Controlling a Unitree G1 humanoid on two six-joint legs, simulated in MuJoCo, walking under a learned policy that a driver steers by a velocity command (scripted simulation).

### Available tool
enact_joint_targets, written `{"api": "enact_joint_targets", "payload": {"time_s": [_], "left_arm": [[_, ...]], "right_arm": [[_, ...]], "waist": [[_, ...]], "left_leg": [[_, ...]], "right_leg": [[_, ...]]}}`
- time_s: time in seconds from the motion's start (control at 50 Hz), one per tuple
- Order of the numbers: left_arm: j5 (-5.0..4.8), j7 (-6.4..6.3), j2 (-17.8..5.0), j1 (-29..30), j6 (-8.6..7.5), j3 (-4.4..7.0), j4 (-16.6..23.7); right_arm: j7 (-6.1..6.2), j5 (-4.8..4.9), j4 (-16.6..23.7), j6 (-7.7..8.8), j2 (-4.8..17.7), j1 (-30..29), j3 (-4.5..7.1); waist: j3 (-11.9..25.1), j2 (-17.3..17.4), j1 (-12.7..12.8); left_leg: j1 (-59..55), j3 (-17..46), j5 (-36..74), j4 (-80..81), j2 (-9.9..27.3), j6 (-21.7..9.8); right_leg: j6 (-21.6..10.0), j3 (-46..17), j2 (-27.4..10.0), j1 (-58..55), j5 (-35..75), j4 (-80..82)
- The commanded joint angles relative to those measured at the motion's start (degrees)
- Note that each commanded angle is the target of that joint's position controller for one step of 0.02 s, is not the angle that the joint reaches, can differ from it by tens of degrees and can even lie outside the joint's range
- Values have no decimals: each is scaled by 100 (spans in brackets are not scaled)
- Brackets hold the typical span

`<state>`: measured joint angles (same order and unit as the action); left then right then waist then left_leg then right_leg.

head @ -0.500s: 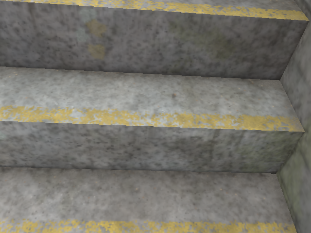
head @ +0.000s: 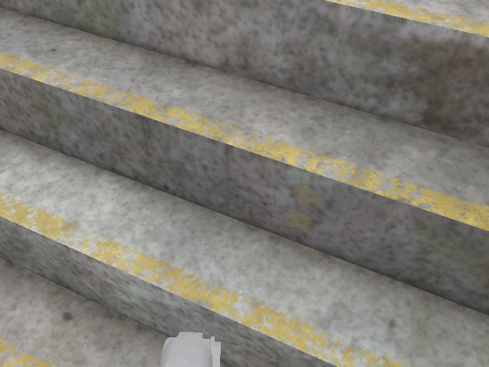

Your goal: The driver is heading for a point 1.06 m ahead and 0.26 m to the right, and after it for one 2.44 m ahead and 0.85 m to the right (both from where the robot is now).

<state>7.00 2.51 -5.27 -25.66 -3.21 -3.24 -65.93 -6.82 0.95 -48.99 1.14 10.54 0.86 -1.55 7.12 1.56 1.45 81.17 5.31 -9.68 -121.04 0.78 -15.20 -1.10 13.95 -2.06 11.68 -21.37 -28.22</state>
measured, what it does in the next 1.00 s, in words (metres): climbs, turning right: left foot 0.21 m higher, then right foot 0.22 m higher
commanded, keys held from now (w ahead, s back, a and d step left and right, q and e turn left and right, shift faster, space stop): w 0.16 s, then w+e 0.84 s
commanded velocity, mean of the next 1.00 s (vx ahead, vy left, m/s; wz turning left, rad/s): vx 0.50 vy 0.00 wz -0.25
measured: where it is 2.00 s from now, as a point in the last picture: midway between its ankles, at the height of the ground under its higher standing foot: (419, 31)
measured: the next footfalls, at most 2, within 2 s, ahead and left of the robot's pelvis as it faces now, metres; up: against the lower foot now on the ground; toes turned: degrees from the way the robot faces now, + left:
left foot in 0.24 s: +0.37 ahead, +0.21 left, +0.21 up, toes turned +11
right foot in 0.84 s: +0.48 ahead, -0.10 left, +0.43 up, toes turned -18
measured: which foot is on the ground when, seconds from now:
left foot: up 0.00-0.22, down 0.24-0.96, up 0.98-1.00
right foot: down 0.00-0.28, up 0.30-0.82, down 0.84-1.00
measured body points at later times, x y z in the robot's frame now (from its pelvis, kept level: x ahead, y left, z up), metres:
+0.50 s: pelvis +0.26 +0.10 +0.19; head +0.28 +0.10 +0.64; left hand +0.35 +0.35 +0.04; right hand +0.21 -0.15 +0.03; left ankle +0.33 +0.20 -0.51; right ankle +0.20 -0.03 -0.24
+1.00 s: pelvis +0.42 +0.01 +0.30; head +0.43 +0.01 +0.75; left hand +0.67 +0.15 +0.19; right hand +0.36 -0.22 +0.15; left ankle +0.35 +0.20 -0.39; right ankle +0.44 -0.09 -0.30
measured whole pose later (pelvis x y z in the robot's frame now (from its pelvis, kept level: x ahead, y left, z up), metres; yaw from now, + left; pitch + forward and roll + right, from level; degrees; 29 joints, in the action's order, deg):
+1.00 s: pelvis +0.42 +0.01 +0.30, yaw -21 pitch +7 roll -3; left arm 0.7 0.9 -10.5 -1.2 0.8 -0.1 -50.0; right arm -4.6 -1.9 -61.6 6.6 11.9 17.3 0.3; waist 7.5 2.1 -0.2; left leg 17.9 -9.8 5.1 -47.6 15.7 -6.1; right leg -6.0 4.5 5.9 52.3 -36.5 -80.9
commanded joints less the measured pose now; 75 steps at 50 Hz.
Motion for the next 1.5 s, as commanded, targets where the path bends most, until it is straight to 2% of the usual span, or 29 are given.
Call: {"api": "enact_joint_targets", "payload": {"time_s": [0.02,0.14,0.18,0.22,0.26,0.28,0.32,0.38,0.42,0.44,0.46,0.54,0.74,0.82,0.92,0.94,0.96,1.0,1.08,1.1,1.12,1.26,1.3,1.34,1.4,1.42,1.44,1.46,1.5], "left_arm": [[171,41,-203,-307,-165,-61,32],[327,144,-331,-1448,-154,-3,-642],[-92,548,-495,-1361,-188,80,-691],[-327,750,-1180,-569,-468,98,-373],[-1321,-115,-2162,-254,-867,675,358],[189,825,-842,-1078,-698,203,-110],[-376,1109,-889,-1145,-400,689,-319],[-570,733,-211,-18,-479,533,-46],[-596,502,-344,555,-243,465,243],[-643,-53,-46,1562,-238,399,1459],[-689,398,-310,931,-35,427,467],[-591,632,-540,916,-101,493,493],[-700,305,-797,3037,375,290,1708],[-608,345,-561,4012,852,58,2353],[-812,262,-921,2249,437,195,1966],[-931,107,-1236,1640,415,258,1754],[-609,-328,-1213,769,311,557,1467],[-495,-491,-1793,963,412,804,1232],[-460,-384,-644,1369,-29,595,1001],[-537,-313,-714,1352,-137,633,993],[-394,22,-786,986,2,462,690],[140,305,-534,-510,12,362,-11],[-134,288,-867,-189,-125,466,232],[-528,525,-1034,-346,4,426,92],[-847,691,-1821,106,-446,749,401],[-371,832,-1338,-630,-471,702,93],[-125,1016,-995,-815,-354,606,36],[-830,140,-1315,678,-624,942,1073],[-276,-167,-138,1807,-580,634,2034]], "right_arm": [[190,-55,229,20,-141,-723,-190],[329,-134,1464,-222,-187,-2833,-492],[116,-300,2121,-697,-391,-4071,-692],[-8,-188,1639,-781,-241,-2079,-501],[518,-162,476,-122,372,1574,117],[317,-127,352,-303,752,1551,-69],[275,-371,-670,-273,1802,3283,572],[282,-62,-702,-29,673,1167,244],[281,-575,-926,-39,-253,645,-87],[651,-289,-1635,302,-624,1270,183],[442,-619,-1149,177,-528,935,-195],[426,-600,-1085,219,-14,1279,-39],[281,-970,-1449,499,33,2495,-221],[-133,-470,-1636,413,869,2460,11],[-51,-733,-1580,633,1233,2039,229],[-103,-927,-1664,660,1030,2337,182],[389,340,-677,779,1118,1541,481],[406,-289,-95,662,131,513,241],[517,-674,1032,681,-685,105,-79],[563,-654,1121,686,-487,152,-34],[410,-97,628,303,158,384,53],[291,-369,1186,143,-280,-1162,-258],[443,-265,1554,-24,45,-1942,-142],[337,-261,2132,-483,-194,-3245,-225],[285,-247,1385,-560,497,-1059,107],[315,-266,833,-588,505,282,173],[406,-247,384,-638,657,1317,245],[935,-241,-300,-278,1049,2630,593],[1113,17,-990,-36,486,1326,529]], "waist": [[-866,-213,113],[-946,-602,423],[-717,-920,242],[-246,-1755,-956],[1194,-1265,-1722],[2160,252,-1705],[1481,864,-1495],[540,273,-536],[589,-706,-180],[166,-491,146],[323,-553,-141],[183,76,-67],[-270,23,-325],[-321,789,-148],[1087,1178,353],[1775,756,458],[1553,-272,584],[743,-873,434],[-712,-739,-233],[-671,-574,-288],[-633,-485,-385],[-138,364,-306],[0,-336,-207],[11,-692,-289],[1106,-1261,-1003],[2306,-325,-892],[2564,465,-1122],[1984,1387,-1554],[-25,275,-684]], "left_leg": [[2087,349,-619,-450,272,-388],[1860,-780,-682,1394,1006,-471],[-1637,-1051,-1978,3034,728,-72],[-3090,-1676,-943,3255,95,224],[-6797,-983,-2449,5527,-339,391],[-9101,1881,-1044,7129,872,-493],[-7357,4317,-923,10039,2090,-645],[-5558,3038,-2889,9436,2144,-57],[-5618,1732,-1730,9374,1917,579],[-5825,991,-2096,9110,1729,906],[-5671,581,-510,9649,1554,977],[-6089,-891,334,10328,1271,389],[-7256,-1843,52,11566,1727,336],[-7040,-2070,1049,12306,2168,-216],[-8832,-2246,9334,9779,2180,-285],[-7439,-1983,8761,8550,1813,54],[-6487,-2368,6295,6729,1129,528],[-3859,-472,711,2430,26,902],[-1922,-22,821,121,-204,681],[-1630,-64,757,-238,-237,722],[-928,1158,822,564,-476,283],[588,-367,378,-267,-71,83],[-625,-883,200,1091,196,411],[-3571,-1644,-1992,3165,-246,940],[-3893,-1735,-1363,5504,-964,1012],[-5709,-473,-81,5720,-594,364],[-7145,1514,-1367,7421,80,-206],[-7822,3371,-4932,8438,991,-469],[-5867,3459,-4888,8975,1237,-30]], "right_leg": [[-1255,-1383,-1669,-1360,285,1822],[-1096,-1001,-1471,-1491,946,2621],[-1414,-840,-1593,1104,1877,3515],[-1492,-200,-1765,-96,8287,2515],[-667,-436,-1456,-150,9917,-956],[-899,-1649,-1027,2929,6644,-2375],[-722,-2895,358,3201,3106,-8019],[-999,-3044,-18,4781,2821,-10663],[-1166,-3009,-161,4917,3278,-9762],[-893,-2149,-89,4350,2832,-8881],[-1323,-2968,10,4838,3246,-9190],[-1508,-2139,318,5118,1580,-10272],[-1537,-1681,-490,7141,1763,-9434],[-1191,-761,-302,5756,-1334,-6366],[-1285,-831,887,3548,184,-4070],[-1408,-1773,892,1670,682,-3469],[-1212,-2812,782,796,-2062,-2522],[-1568,-5713,-38,912,-3403,-49],[-1300,-4420,238,1700,-1114,-538],[-1282,-4534,126,1437,-933,-274],[-1226,-4436,-57,1717,1468,-560],[-1278,-3730,-72,939,1043,338],[-1413,-3466,70,2056,1469,1033],[-2162,-3842,-651,3739,3975,2746],[-2024,-3172,-1182,-209,13301,411],[-1841,-2994,-939,136,13543,-1199],[-1762,-3080,-449,1531,11014,-2304],[-845,-2146,934,2462,5506,-4866],[-890,-2609,1008,4385,2700,-8780]]}}
Keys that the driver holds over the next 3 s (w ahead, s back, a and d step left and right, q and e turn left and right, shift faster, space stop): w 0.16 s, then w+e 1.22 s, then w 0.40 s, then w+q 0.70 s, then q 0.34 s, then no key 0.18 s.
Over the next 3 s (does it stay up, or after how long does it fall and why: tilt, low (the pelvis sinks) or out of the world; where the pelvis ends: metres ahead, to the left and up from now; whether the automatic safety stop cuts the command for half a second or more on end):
stays up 1.16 -0.44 1.16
